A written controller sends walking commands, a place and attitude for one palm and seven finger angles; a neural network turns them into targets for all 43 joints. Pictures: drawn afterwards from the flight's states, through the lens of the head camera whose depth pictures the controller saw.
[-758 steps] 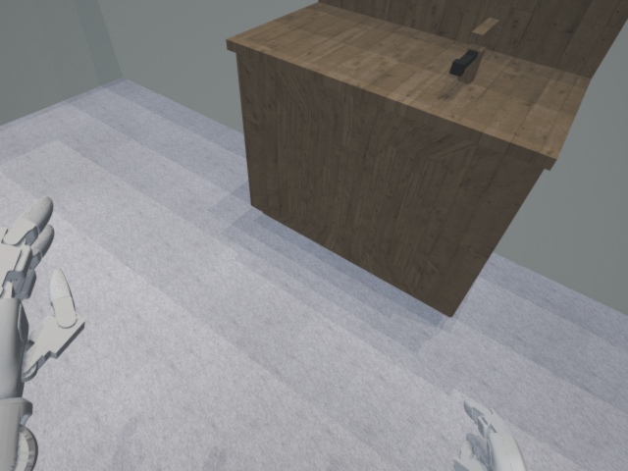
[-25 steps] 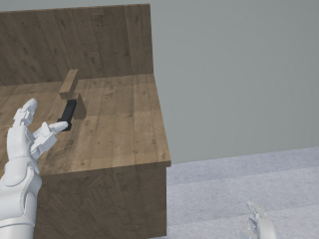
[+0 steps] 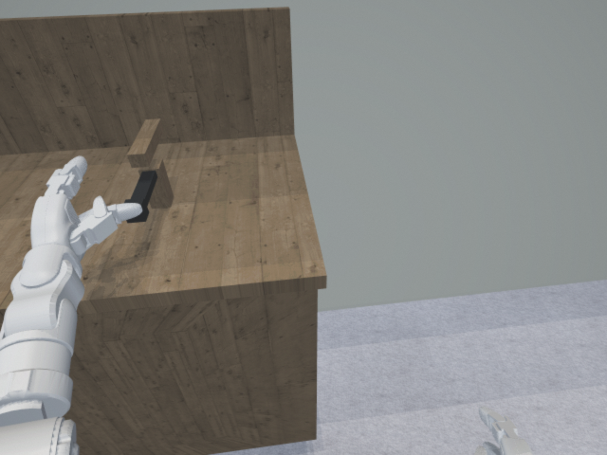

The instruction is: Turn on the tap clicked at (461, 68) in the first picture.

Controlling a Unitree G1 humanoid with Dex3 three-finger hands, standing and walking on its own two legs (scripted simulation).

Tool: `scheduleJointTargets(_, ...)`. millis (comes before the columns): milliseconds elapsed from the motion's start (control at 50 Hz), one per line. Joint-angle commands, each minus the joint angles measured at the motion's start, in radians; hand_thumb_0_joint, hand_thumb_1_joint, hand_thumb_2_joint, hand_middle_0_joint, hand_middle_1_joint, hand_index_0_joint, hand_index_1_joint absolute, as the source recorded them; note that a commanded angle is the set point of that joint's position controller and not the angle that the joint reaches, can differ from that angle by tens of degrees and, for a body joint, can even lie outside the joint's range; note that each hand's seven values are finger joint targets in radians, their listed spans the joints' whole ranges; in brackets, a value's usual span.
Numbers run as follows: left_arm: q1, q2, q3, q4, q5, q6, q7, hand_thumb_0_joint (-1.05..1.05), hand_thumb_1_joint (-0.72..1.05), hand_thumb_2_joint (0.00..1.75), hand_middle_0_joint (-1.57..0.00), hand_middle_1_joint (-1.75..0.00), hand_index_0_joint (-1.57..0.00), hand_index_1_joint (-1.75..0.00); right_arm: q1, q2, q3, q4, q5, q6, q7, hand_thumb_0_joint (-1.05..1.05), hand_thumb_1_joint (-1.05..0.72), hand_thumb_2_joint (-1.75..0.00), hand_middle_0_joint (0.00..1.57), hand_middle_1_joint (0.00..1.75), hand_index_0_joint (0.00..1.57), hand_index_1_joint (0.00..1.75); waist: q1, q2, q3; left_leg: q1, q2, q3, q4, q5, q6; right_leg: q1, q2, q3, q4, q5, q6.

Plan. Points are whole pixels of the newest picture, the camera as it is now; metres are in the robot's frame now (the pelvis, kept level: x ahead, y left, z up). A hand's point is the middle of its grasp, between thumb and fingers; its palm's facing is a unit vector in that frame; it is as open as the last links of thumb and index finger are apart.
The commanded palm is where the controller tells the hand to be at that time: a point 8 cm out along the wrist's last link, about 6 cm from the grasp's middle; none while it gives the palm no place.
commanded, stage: reach beside the lever's end, fingers flat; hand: left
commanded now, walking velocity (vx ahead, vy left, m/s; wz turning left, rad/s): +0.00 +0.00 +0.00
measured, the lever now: (135, 210) +0.42 +0.30 +0.14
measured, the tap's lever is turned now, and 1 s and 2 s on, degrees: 0 0 0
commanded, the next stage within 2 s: bring the hand home and regain balance in 0.14 s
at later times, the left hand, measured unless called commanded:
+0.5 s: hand (84, 228) +0.29 +0.28 +0.21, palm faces +0.24 -0.94 -0.23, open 7.5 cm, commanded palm +0.23 +0.32 +0.20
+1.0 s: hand out of the picture +0.11 +0.30 +0.19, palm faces +0.13 -0.87 -0.47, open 7.4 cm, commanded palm +0.08 +0.34 +0.22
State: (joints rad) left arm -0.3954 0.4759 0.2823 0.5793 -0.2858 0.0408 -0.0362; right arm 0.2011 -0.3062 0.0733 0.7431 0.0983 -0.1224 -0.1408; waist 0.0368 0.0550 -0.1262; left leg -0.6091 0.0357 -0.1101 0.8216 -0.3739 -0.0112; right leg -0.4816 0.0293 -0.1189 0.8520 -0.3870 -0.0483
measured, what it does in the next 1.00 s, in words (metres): walks backwards, turning right: left foot, then right foot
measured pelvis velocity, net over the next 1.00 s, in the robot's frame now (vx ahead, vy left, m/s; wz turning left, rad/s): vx -0.15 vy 0.12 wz -0.28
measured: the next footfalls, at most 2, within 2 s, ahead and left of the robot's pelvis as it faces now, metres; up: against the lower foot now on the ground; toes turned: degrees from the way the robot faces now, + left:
left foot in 0.42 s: +0.02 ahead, +0.17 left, +0.00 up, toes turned -15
right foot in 0.66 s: -0.16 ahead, -0.01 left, +0.00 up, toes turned -14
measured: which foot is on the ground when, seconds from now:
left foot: down 0.00-0.26, up 0.28-0.40, down 0.42-1.00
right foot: down 0.00-0.40, up 0.42-0.64, down 0.66-1.00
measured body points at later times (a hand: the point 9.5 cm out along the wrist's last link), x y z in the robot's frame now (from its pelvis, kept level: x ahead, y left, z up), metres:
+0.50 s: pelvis -0.10 +0.09 +0.01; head -0.11 +0.08 +0.46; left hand +0.27 +0.33 +0.23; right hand -0.02 -0.16 -0.10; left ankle -0.02 +0.18 -0.70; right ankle -0.05 -0.07 -0.64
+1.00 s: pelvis -0.15 +0.12 +0.03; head -0.15 +0.09 +0.48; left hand +0.09 +0.34 +0.21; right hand -0.04 -0.17 -0.05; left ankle -0.02 +0.18 -0.69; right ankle -0.20 -0.01 -0.70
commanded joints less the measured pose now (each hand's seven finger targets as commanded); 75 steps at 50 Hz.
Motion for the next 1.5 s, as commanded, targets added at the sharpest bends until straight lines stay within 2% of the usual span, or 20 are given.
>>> scheduleJointTargets(0,-0.347,0.233,-0.001,0.106,0.070,0.037,0.057,0.00,0.90,0.90,-0.15,-0.15,-0.15,-0.15,-0.169,-0.130,-0.034,-0.161,-0.002,-0.029,-0.003,0.00,-0.90,-0.90,0.20,0.30,0.20,0.30,-0.059,-0.146,0.023,-0.089,-0.028,0.088,0.039,-0.070,0.001,-0.091,-0.114,0.318,-0.349,-0.469,0.079)
scheduleJointTargets(220,-0.563,0.221,-0.056,0.263,0.130,0.077,0.115,0.00,0.90,0.90,-0.15,-0.15,-0.15,-0.15,-0.178,-0.130,-0.024,-0.175,-0.011,0.086,0.006,0.00,-0.90,-0.90,0.20,0.30,0.20,0.30,-0.059,-0.107,-0.021,-0.129,-0.032,0.111,0.110,-0.107,0.015,-0.249,-0.040,0.194,-0.178,-0.484,0.050)
scheduleJointTargets(240,-0.994,0.478,0.089,-0.568,0.185,-0.132,0.118,0.00,0.90,0.90,-0.20,-0.30,-0.20,-0.30,-0.037,-0.108,-0.083,-0.242,-0.014,0.034,0.050,0.00,-0.90,-0.90,0.20,0.30,0.20,0.30,-0.033,0.042,0.009,0.162,-0.080,0.127,0.288,-0.300,0.021,-0.334,-0.256,0.480,-0.559,-0.727,-0.013)
scheduleJointTargets(280,-0.625,0.450,0.098,-0.460,0.206,-0.194,0.142,0.00,0.90,0.90,-0.20,-0.30,-0.20,-0.30,-0.103,-0.061,-0.061,-0.161,-0.035,0.042,0.047,0.00,-0.90,-0.90,0.20,0.30,0.20,0.30,-0.029,-0.022,0.085,0.351,-0.090,0.082,0.568,-0.138,0.032,-0.485,-0.351,0.660,-0.704,-0.753,-0.131)
scheduleJointTargets(340,-0.177,0.252,0.129,-0.479,0.179,-0.204,0.106,0.00,0.90,0.90,-0.20,-0.30,-0.20,-0.30,-0.078,-0.054,-0.057,-0.182,-0.045,0.029,0.066,0.00,-0.90,-0.90,0.20,0.30,0.20,0.30,-0.066,-0.226,0.091,0.486,0.027,-0.036,0.214,-0.163,0.049,-0.467,-0.232,0.279,-0.447,-0.457,-0.035)
scheduleJointTargets(380,-0.089,0.132,0.080,-0.536,0.185,-0.223,0.119,0.00,0.90,0.90,-0.20,-0.30,-0.20,-0.30,-0.035,-0.100,-0.066,-0.220,-0.049,0.021,0.066,0.00,-0.90,-0.90,0.20,0.30,0.20,0.30,-0.081,0.114,0.122,0.255,0.151,-0.296,-0.518,-0.390,0.095,-0.199,-0.026,0.122,0.109,-0.213,0.053)
scheduleJointTargets(420,-0.188,0.030,-0.013,-0.565,0.196,-0.257,0.129,0.00,0.90,0.90,-0.20,-0.30,-0.20,-0.30,-0.070,-0.111,-0.106,-0.247,-0.045,0.012,0.084,0.00,-0.90,-0.90,0.20,0.30,0.20,0.30,-0.079,0.250,0.217,0.063,0.201,-0.412,-0.619,-0.147,0.126,-0.072,0.032,0.177,0.475,0.010,0.064)
scheduleJointTargets(540,0.295,0.184,0.229,-0.989,0.214,-0.301,0.167,0.00,0.90,0.90,-0.20,-0.30,-0.20,-0.30,-0.101,-0.070,-0.127,-0.239,-0.074,0.006,0.093,0.00,-0.90,-0.90,0.20,0.30,0.20,0.30,-0.030,0.052,-0.018,0.328,0.108,-0.184,-0.535,-0.289,0.117,0.113,0.013,0.089,-0.032,-0.057,0.076)
scheduleJointTargets(620,0.583,0.262,0.354,-1.343,0.240,-0.349,0.189,0.00,0.90,0.90,-0.20,-0.30,-0.20,-0.30,-0.042,-0.032,-0.106,-0.245,-0.086,-0.018,0.118,0.00,-0.90,-0.90,0.20,0.30,0.20,0.30,-0.047,0.261,-0.187,0.573,0.096,-0.068,-0.238,0.694,0.091,0.318,-0.010,0.045,-0.480,0.259,0.041)
scheduleJointTargets(680,0.714,0.164,0.311,-1.282,0.243,-0.354,0.180,0.00,0.90,0.90,-0.20,-0.30,-0.20,-0.30,-0.048,-0.015,-0.106,-0.257,-0.071,-0.025,0.116,0.00,-0.90,-0.90,0.20,0.30,0.20,0.30,-0.056,0.140,-0.106,0.473,0.054,0.073,-0.089,0.666,0.071,0.410,-0.095,0.047,-0.576,0.556,0.020)
scheduleJointTargets(720,0.765,0.133,0.303,-1.256,0.228,-0.331,0.179,0.00,0.90,0.90,-0.20,-0.30,-0.20,-0.30,-0.025,-0.051,-0.168,-0.271,-0.049,-0.006,0.122,0.00,-0.90,-0.90,0.20,0.30,0.20,0.30,-0.040,-0.172,-0.173,0.269,0.006,0.134,0.005,0.469,0.045,0.602,-0.217,0.189,-0.388,0.926,-0.056)
scheduleJointTargets(760,0.949,0.098,0.295,-1.198,0.210,-0.335,0.169,0.00,0.90,0.90,-0.20,-0.30,-0.20,-0.30,-0.036,-0.024,-0.159,-0.287,-0.039,0.015,0.114,0.00,-0.90,-0.90,0.20,0.30,0.20,0.30,-0.050,-0.115,-0.041,0.297,0.019,0.095,-0.162,0.123,0.053,0.395,-0.256,0.193,-0.361,0.684,-0.054)
scheduleJointTargets(800,1.027,0.049,0.257,-1.253,0.197,-0.319,0.158,0.00,0.90,0.90,-0.20,-0.30,-0.20,-0.30,-0.079,-0.025,-0.142,-0.297,-0.051,0.031,0.106,0.00,-0.90,-0.90,0.20,0.30,0.20,0.30,-0.059,0.104,0.040,0.476,0.067,0.073,-0.317,0.170,0.083,0.119,-0.128,0.100,-0.303,0.268,0.019)
scheduleJointTargets(840,0.983,0.032,0.209,-1.309,0.210,-0.312,0.153,0.00,0.90,0.90,-0.20,-0.30,-0.20,-0.30,-0.095,-0.051,-0.142,-0.300,-0.060,0.020,0.103,0.00,-0.90,-0.90,0.20,0.30,0.20,0.30,-0.050,0.209,0.090,0.399,0.187,-0.141,-0.455,0.044,0.135,0.058,-0.018,0.069,-0.183,-0.059,0.060)
scheduleJointTargets(940,0.779,0.050,0.174,-1.212,0.249,-0.265,0.172,0.00,0.90,0.90,-0.20,-0.30,-0.20,-0.30,-0.088,-0.044,-0.137,-0.263,-0.067,-0.003,0.062,0.00,-0.90,-0.90,0.20,0.30,0.20,0.30,-0.039,-0.026,0.172,0.175,0.076,-0.018,-0.411,-0.317,0.076,0.198,-0.025,0.101,-0.435,-0.067,0.030)
scheduleJointTargets(980,0.706,0.043,0.130,-1.226,0.249,-0.260,0.167,0.00,0.90,0.90,-0.20,-0.30,-0.20,-0.30,-0.075,-0.028,-0.144,-0.271,-0.071,0.007,0.064,0.00,-0.90,-0.90,0.20,0.30,0.20,0.30,-0.061,-0.268,0.176,0.329,-0.035,0.100,-0.032,-0.102,0.036,-0.028,-0.186,0.317,-0.616,-0.225,-0.055)
scheduleJointTargets(1060,0.607,0.057,0.113,-1.298,0.240,-0.255,0.185,0.00,0.90,0.90,-0.20,-0.30,-0.20,-0.30,-0.112,-0.006,-0.117,-0.254,-0.074,-0.013,0.068,0.00,-0.90,-0.90,0.20,0.30,0.20,0.30,-0.079,-0.135,0.125,0.388,0.012,0.036,-0.020,0.008,0.041,0.022,-0.298,0.305,-0.529,0.053,-0.087)
scheduleJointTargets(1140,0.693,0.032,0.131,-1.372,0.242,-0.277,0.206,0.00,0.90,0.90,-0.20,-0.30,-0.20,-0.30,-0.120,-0.026,-0.108,-0.289,-0.084,-0.025,0.068,0.00,-0.90,-0.90,0.20,0.30,0.20,0.30,-0.038,0.338,0.116,0.426,0.162,-0.197,-0.537,0.080,0.108,0.089,-0.024,0.098,-0.203,0.019,0.046)
scheduleJointTargets(1300,0.930,0.052,0.200,-1.284,0.230,-0.276,0.192,0.00,0.90,0.90,-0.20,-0.30,-0.20,-0.30,-0.089,0.004,-0.112,-0.286,-0.084,-0.020,0.084,0.00,-0.90,-0.90,0.20,0.30,0.20,0.30,-0.044,-0.150,0.015,0.278,0.022,0.018,-0.336,-0.010,0.057,0.345,-0.111,0.212,-0.510,0.133,0.011)
scheduleJointTargets(1480,0.792,0.047,0.146,-1.271,0.244,-0.280,0.207,0.00,0.90,0.90,-0.20,-0.30,-0.20,-0.30,-0.103,-0.011,-0.105,-0.247,-0.088,-0.032,0.051,0.00,-0.90,-0.90,0.20,0.30,0.20,0.30,-0.036,0.053,0.052,0.351,0.068,-0.048,-0.489,0.080,0.070,0.322,-0.044,0.139,-0.429,0.187,0.045)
